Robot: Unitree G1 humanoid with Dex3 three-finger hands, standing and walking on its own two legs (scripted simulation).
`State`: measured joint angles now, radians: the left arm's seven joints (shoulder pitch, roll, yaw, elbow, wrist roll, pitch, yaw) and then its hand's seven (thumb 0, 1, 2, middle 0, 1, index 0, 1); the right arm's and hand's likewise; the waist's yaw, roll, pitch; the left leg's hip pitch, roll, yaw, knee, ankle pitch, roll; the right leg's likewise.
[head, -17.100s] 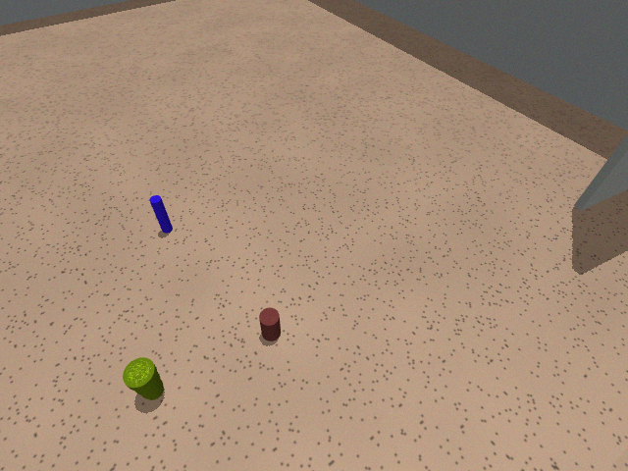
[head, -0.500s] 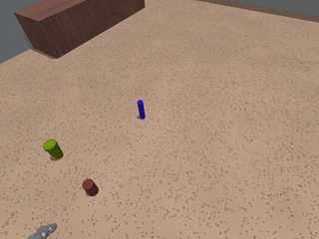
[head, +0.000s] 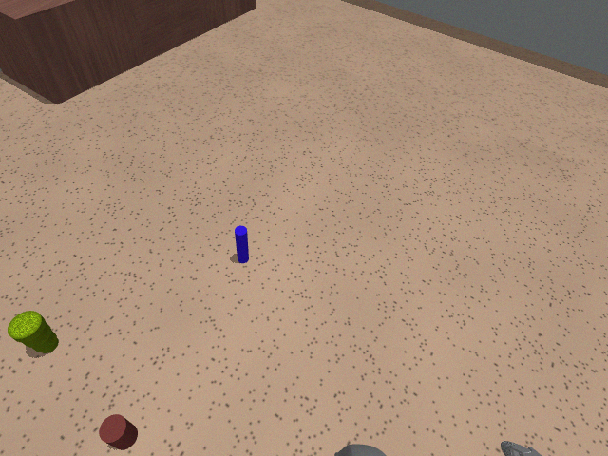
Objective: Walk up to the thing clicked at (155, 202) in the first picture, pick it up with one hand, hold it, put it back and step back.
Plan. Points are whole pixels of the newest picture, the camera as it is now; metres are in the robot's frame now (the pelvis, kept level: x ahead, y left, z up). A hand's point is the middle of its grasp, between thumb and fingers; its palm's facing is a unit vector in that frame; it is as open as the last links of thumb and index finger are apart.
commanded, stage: walk up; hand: left
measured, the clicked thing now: (242, 245) +0.89 +0.21 -0.68
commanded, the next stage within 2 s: none
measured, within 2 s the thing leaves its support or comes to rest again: neither
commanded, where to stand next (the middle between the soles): +0.55 -0.02 m, yaw +1 degrees
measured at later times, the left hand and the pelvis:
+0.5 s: hand (143, 379) +0.23 +0.24 -0.12, palm faces +0.00 -0.92 -0.40, open 7.4 cm; pelvis +0.19 -0.04 +0.01, yaw +1 degrees
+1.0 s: hand (171, 271) +0.43 +0.25 -0.13, palm faces -0.07 -0.92 -0.38, open 7.4 cm; pelvis +0.36 -0.03 +0.00, yaw +1 degrees
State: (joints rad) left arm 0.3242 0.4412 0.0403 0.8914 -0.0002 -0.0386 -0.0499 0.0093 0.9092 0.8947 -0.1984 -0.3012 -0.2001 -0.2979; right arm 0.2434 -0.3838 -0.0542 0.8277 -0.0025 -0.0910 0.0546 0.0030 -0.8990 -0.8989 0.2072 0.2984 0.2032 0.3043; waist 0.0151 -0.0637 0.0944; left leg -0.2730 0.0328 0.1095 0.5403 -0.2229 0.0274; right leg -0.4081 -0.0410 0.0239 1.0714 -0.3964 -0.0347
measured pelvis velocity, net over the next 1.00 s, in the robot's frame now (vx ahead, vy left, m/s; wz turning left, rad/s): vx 0.36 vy -0.03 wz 0.01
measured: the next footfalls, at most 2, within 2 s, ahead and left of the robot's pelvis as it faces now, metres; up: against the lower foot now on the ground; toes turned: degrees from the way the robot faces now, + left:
right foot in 0.22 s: +0.24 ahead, -0.17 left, +0.00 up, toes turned -5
left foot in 0.62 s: +0.38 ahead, +0.11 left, +0.00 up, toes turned +7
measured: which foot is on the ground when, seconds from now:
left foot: down 0.00-0.24, up 0.26-0.60, down 0.62-1.00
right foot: up 0.00-0.20, down 0.22-0.66, up 0.68-1.00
